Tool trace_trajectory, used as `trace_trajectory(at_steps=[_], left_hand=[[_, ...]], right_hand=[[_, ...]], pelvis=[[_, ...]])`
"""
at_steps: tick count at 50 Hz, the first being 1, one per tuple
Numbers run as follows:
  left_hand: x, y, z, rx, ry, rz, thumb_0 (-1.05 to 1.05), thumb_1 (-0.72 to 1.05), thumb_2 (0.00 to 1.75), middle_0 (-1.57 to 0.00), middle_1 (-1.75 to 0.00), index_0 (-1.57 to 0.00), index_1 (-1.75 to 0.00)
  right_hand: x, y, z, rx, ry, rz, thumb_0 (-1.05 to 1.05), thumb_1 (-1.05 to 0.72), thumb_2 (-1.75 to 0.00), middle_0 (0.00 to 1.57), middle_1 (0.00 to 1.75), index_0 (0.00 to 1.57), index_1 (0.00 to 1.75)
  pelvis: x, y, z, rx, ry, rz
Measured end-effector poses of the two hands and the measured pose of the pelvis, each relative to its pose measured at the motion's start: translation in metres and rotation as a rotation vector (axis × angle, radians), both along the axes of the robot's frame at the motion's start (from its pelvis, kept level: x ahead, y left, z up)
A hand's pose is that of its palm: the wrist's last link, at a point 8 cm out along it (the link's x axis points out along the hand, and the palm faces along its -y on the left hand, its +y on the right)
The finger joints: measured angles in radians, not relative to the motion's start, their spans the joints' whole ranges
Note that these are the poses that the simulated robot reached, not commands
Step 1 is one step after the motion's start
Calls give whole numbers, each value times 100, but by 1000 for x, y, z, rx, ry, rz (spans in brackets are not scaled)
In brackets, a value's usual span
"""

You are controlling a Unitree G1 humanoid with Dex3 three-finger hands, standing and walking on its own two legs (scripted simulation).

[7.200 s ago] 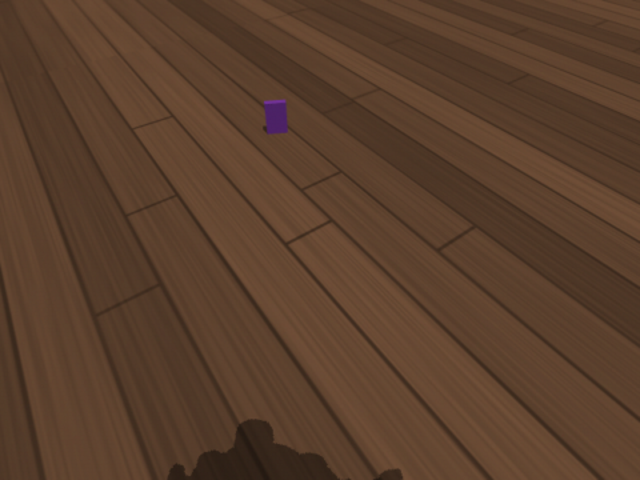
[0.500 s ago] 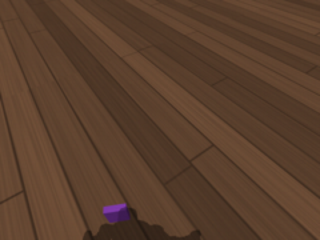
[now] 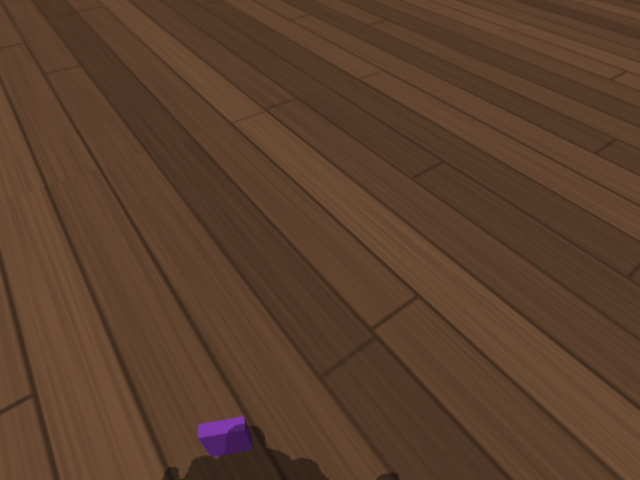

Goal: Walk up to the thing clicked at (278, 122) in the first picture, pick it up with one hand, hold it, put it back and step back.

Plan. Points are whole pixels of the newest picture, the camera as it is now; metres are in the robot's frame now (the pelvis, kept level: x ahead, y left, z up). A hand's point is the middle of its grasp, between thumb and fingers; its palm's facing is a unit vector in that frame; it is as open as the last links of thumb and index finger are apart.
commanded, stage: walk up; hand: left
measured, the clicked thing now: (227, 437) +0.36 +0.25 -0.69
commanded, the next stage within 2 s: none
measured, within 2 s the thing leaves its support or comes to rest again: neither
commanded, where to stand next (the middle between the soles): +0.02 +0.00 m, yaw +2 degrees
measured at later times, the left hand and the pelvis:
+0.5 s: hand out of the picture +0.01 +0.24 -0.17, palm faces +0.01 -0.91 -0.41, open 7.4 cm; pelvis -0.07 -0.04 -0.03, yaw +0 degrees
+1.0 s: hand out of the picture -0.12 +0.28 -0.16, palm faces +0.13 -0.91 -0.39, open 7.4 cm; pelvis -0.12 -0.01 -0.02, yaw +7 degrees
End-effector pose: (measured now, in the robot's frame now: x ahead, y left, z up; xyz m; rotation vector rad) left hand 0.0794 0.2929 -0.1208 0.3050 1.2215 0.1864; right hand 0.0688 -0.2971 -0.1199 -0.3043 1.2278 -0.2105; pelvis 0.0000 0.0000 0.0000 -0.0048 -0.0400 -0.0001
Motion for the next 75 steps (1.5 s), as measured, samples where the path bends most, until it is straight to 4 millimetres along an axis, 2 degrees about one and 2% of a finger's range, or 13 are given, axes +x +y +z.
trace_trajectory(at_steps=[9,18,22,27,34,39,43,47,56,61,65,70,75], left_hand=[[-5,4,0,13,19,23,1,90,90,-20,-30,-21,-30],[-21,9,-7,59,10,23,0,90,90,-20,-30,-21,-30],[-46,-1,-10,78,16,35,0,90,90,-20,-30,-20,-30],[-97,-20,-6,94,64,44,0,90,90,-20,-30,-21,-30],[-138,-31,11,113,35,71,1,90,90,-21,-30,-21,-30],[-160,-21,25,105,-87,128,1,90,90,-21,-30,-21,-30],[-190,-2,24,96,-73,154,0,90,90,-21,-30,-21,-30],[-211,23,6,82,-18,158,1,90,90,-21,-30,-21,-30],[-185,23,-1,9,-41,113,1,90,90,-20,-30,-20,-30],[-173,15,0,37,11,83,1,90,90,-20,-30,-21,-30],[-160,11,-3,108,29,72,1,90,90,-21,-30,-21,-30],[-138,6,5,136,-2,41,1,90,90,-21,-30,-21,-30],[-112,18,9,147,-65,9,1,90,90,-21,-30,-21,-30]], right_hand=[[0,3,-5,12,14,-5,0,-91,-90,21,30,20,30],[-5,-20,-10,-26,-2,4,0,-91,-90,21,30,21,30],[-7,-38,-20,-29,-36,17,0,-90,-90,21,30,21,30],[-10,-52,-28,-22,-75,30,0,-91,-90,20,30,20,30],[-58,-52,-31,10,5,90,0,-91,-90,20,30,20,30],[-88,-47,-25,19,83,151,0,-91,-90,20,30,20,30],[-86,-37,-9,6,33,184,0,-91,-90,21,30,20,30],[-87,-30,4,-40,-70,172,0,-91,-90,21,30,20,30],[-120,-30,23,-89,-55,118,0,-90,-90,21,30,21,30],[-103,-33,12,-70,-54,107,0,-90,-90,21,30,21,30],[-78,-36,-19,-28,-52,95,0,-90,-90,21,30,20,30],[-60,-16,-39,29,-28,98,0,-91,-90,20,30,20,30],[-62,0,-44,43,-11,97,0,-91,-90,20,30,20,30]], pelvis=[[0,0,-1,1,7,2],[-40,-12,-14,20,7,3],[-56,-27,-24,28,5,4],[-81,-40,-26,43,-3,0],[-108,-44,-16,28,33,51],[-109,-40,-11,30,13,110],[-114,-32,-9,28,-9,123],[-117,-17,-17,13,-28,122],[-106,-8,-8,1,-41,117],[-93,-11,-13,14,-29,80],[-87,-18,-29,4,-24,58],[-92,-15,-29,6,-14,46],[-94,-3,-31,10,6,45]])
